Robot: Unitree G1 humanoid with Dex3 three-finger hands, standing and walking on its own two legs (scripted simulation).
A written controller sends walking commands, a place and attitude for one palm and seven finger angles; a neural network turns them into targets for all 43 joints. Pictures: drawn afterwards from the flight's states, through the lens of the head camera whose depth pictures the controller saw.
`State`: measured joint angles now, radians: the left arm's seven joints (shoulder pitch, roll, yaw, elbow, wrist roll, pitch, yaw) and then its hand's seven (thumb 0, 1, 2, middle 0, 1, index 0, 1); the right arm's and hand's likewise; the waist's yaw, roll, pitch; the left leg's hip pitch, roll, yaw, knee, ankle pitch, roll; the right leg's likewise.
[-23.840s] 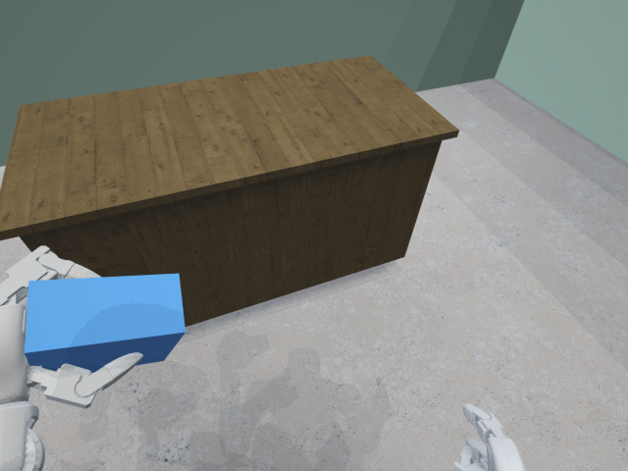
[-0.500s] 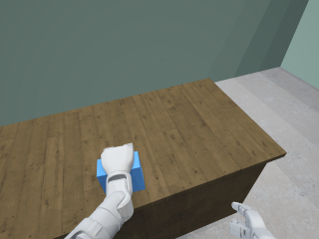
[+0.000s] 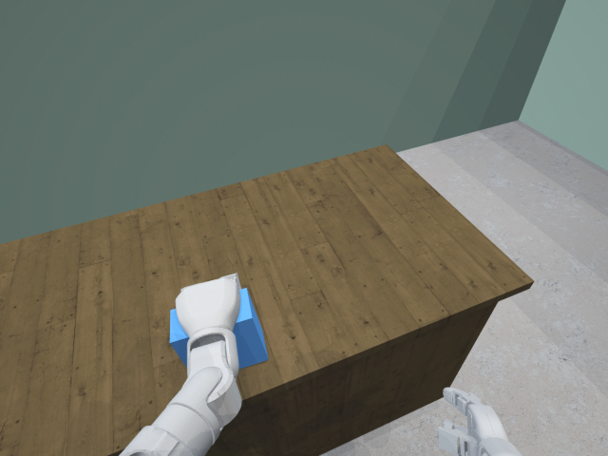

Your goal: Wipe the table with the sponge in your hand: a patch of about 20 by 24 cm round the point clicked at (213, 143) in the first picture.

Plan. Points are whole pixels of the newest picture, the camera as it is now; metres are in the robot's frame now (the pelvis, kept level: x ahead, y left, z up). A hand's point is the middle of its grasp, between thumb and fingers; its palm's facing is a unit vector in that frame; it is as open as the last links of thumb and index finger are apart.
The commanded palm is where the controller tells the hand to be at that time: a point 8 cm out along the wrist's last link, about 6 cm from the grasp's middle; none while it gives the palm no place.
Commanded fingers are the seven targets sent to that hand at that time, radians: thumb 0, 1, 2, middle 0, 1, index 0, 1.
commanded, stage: slide back across to the middle lane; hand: left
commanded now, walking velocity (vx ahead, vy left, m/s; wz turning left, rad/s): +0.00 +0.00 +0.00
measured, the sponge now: (224, 342) +0.30 +0.17 -0.05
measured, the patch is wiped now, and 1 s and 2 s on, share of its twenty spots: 1.00 1.00 1.00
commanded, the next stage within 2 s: wipe forward along the middle lane in 0.44 s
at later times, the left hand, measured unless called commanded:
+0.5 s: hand (179, 340) +0.27 +0.22 +0.00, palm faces -0.06 -0.12 -0.99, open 9.9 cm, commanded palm +0.23 +0.23 +0.04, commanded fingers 0.00 0.10 1.30 -1.20 -1.60 -1.20 -1.60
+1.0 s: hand (163, 319) +0.31 +0.26 -0.01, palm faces -0.08 -0.05 -1.00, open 9.9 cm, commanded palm +0.28 +0.26 +0.03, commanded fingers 0.00 0.10 1.30 -1.20 -1.60 -1.20 -1.60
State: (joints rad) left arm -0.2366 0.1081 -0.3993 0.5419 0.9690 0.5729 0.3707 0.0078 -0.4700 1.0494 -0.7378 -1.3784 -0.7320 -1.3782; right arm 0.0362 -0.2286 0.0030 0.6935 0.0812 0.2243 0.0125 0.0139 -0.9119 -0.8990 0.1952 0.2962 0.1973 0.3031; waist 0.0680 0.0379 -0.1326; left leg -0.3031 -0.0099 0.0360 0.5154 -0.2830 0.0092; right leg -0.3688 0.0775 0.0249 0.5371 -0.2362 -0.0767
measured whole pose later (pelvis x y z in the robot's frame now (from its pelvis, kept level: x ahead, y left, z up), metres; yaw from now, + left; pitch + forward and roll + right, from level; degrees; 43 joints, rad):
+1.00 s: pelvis -0.01 +0.01 +0.00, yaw +1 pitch +7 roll +1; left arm -0.30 0.26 -0.22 0.61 1.00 0.42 0.30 0.00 -0.48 1.05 -0.76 -1.37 -0.75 -1.37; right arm 0.08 -0.24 0.01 0.70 0.08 0.14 -0.06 0.01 -0.91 -0.90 0.20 0.30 0.20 0.30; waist 0.06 0.03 -0.12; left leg -0.39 -0.03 0.02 0.57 -0.29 0.02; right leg -0.44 0.06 0.01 0.57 -0.24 -0.06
